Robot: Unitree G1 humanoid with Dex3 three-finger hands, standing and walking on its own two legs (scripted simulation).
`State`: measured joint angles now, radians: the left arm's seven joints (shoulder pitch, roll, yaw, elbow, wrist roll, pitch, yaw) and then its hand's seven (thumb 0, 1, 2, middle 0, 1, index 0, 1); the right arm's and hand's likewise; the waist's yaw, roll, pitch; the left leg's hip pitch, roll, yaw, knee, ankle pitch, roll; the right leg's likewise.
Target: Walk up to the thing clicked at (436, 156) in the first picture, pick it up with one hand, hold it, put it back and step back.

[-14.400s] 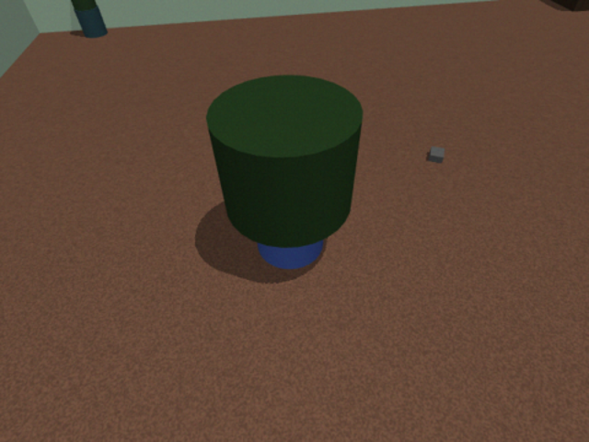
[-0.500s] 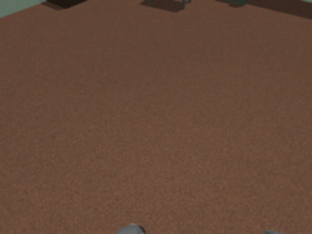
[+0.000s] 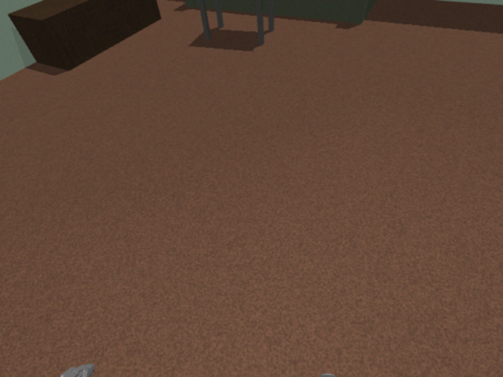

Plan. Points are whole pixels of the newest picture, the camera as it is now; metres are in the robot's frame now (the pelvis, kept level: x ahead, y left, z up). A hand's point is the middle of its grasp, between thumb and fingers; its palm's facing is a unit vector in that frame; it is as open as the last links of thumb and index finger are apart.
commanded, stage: walk up
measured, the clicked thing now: out of the picture -0.30 +1.01 -0.73
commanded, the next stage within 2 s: none
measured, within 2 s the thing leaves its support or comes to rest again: neither
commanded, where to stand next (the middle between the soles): +0.82 +0.05 m, yaw -2 degrees
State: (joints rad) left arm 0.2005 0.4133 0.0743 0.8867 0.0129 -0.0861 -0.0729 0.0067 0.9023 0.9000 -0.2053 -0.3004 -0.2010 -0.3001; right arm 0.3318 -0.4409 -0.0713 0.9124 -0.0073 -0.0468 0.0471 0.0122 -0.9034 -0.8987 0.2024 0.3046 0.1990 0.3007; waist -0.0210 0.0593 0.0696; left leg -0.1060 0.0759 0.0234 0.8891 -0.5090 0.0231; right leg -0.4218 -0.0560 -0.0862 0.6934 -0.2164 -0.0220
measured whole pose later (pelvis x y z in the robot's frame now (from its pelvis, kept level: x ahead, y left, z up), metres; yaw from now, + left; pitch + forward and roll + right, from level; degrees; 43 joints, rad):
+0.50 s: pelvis +0.24 +0.04 +0.01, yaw +1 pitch -2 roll -2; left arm 0.36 0.43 0.04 0.91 0.00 -0.05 -0.03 0.01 0.90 0.90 -0.21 -0.30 -0.20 -0.30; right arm 0.18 -0.40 -0.07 0.84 -0.02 -0.07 0.08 0.01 -0.90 -0.90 0.20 0.30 0.20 0.30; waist 0.03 -0.02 0.10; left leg -0.40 0.05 0.08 0.66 -0.22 0.05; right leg -0.21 -0.03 -0.01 0.98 -0.49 -0.04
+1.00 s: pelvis +0.43 +0.01 +0.01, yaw -1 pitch -4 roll +1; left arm 0.22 0.38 0.05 0.86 0.01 -0.09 -0.05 0.01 0.90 0.90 -0.21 -0.30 -0.20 -0.30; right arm 0.35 -0.41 -0.05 0.86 -0.01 -0.03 0.04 0.01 -0.90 -0.90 0.20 0.30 0.20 0.30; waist -0.02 0.05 0.11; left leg -0.19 0.03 0.06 0.93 -0.50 0.04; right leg -0.37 -0.03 -0.07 0.62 -0.19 -0.04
